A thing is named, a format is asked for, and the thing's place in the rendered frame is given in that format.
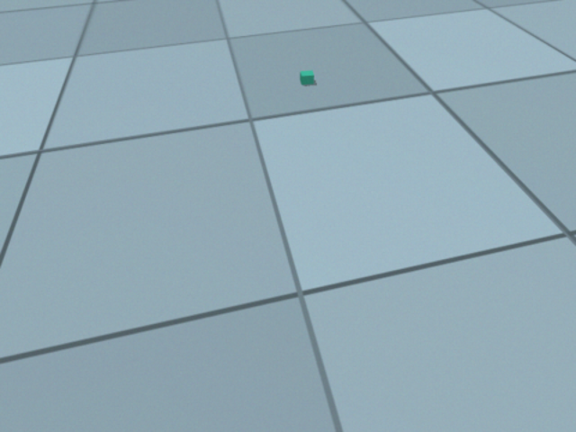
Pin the small box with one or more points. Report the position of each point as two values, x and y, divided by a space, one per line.
307 77

